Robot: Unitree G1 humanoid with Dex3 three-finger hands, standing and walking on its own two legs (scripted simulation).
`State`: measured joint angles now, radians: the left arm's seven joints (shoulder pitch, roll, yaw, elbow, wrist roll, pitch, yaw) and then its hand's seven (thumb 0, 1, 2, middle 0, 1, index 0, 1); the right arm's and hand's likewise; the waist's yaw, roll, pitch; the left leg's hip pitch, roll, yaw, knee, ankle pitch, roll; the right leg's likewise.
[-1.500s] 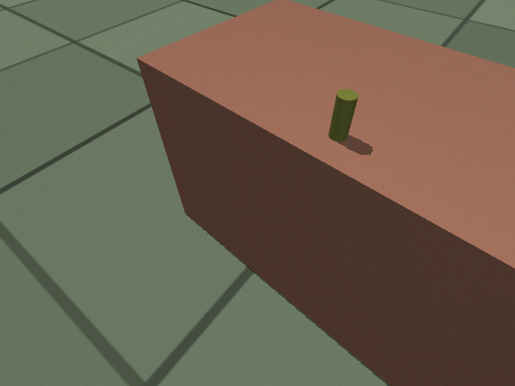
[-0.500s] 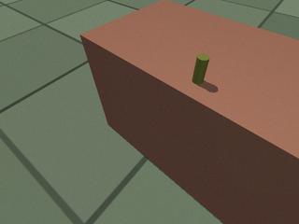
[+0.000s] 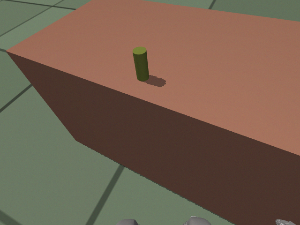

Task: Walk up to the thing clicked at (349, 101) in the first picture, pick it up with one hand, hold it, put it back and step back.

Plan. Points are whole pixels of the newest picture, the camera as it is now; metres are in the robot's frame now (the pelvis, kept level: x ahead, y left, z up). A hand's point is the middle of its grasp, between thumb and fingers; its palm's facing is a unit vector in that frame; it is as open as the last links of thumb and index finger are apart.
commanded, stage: walk up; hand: left
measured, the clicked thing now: (141, 64) +0.56 +0.07 +0.11
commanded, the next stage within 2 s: none
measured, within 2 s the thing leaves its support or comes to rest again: neither
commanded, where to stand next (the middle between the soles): +0.11 +0.05 m, yaw -25 degrees
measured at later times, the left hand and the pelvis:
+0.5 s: hand (69, 183) +0.26 +0.32 -0.13, palm faces -0.27 -0.85 -0.45, open 7.4 cm; pelvis +0.06 +0.07 +0.00, yaw -14 degrees
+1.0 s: hand (80, 190) +0.24 +0.28 -0.14, palm faces -0.43 -0.82 -0.37, open 7.4 cm; pelvis +0.04 +0.08 +0.00, yaw -25 degrees
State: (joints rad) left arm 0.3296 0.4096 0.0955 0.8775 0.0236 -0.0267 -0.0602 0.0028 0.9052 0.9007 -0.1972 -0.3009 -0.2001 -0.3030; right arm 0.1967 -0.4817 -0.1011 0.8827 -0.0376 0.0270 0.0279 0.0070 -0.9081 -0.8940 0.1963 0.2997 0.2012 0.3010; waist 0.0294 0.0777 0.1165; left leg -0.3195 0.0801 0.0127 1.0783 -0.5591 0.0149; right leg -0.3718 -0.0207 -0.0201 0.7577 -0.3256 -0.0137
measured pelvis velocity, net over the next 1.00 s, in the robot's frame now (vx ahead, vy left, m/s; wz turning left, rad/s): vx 0.04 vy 0.08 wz -0.44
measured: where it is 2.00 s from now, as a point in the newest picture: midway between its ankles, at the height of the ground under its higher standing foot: outside the picture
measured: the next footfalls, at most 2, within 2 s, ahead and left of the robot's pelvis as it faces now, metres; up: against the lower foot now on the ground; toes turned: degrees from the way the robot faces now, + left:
left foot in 0.32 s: +0.19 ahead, +0.17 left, +0.00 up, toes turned -9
right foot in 0.64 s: +0.03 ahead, -0.08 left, +0.00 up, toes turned -25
